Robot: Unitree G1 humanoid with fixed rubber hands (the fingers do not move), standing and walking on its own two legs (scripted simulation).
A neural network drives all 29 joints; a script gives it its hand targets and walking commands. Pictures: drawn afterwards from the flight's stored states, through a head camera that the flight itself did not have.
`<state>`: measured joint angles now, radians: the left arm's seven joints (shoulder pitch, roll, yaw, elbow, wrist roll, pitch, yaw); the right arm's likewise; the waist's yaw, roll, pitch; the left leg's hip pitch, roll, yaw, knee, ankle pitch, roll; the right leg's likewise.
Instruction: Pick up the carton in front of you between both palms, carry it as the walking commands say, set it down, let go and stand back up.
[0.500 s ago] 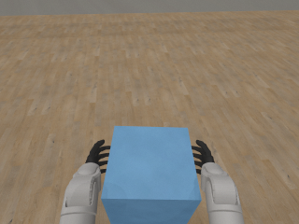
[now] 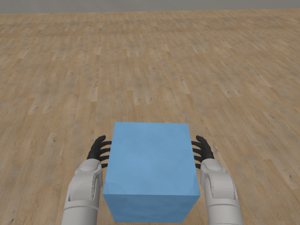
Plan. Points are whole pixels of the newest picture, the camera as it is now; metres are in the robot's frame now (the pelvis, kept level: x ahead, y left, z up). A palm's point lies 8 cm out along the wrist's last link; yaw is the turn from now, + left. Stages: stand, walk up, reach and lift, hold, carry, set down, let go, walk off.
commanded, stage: carry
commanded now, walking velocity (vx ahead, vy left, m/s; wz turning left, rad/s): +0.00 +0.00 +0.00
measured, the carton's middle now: (150, 174) +0.29 +0.00 -0.05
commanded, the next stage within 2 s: hold in 0.10 s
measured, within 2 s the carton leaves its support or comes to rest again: neither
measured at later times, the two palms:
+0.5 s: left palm (87, 173) +0.25 +0.16 +0.05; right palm (207, 174) +0.25 -0.14 +0.05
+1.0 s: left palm (91, 178) +0.31 +0.19 -0.09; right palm (183, 175) +0.32 -0.11 -0.10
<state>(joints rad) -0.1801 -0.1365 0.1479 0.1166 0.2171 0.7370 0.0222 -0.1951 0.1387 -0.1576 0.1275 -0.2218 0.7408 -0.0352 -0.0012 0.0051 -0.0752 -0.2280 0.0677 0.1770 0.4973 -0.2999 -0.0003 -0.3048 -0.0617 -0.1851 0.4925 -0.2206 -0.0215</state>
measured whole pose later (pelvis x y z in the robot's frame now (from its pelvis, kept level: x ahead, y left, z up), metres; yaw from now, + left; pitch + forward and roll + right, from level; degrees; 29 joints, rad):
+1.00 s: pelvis -0.08 +0.00 -0.05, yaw +4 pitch +12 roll +0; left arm -0.73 -0.10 0.52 0.67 0.44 0.28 -0.07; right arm -0.70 0.20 -0.57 0.59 -0.44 0.29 -0.02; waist 0.00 0.01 0.17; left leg -0.76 -0.04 -0.05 0.88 -0.33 0.01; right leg -0.79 0.03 0.02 0.83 -0.25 0.00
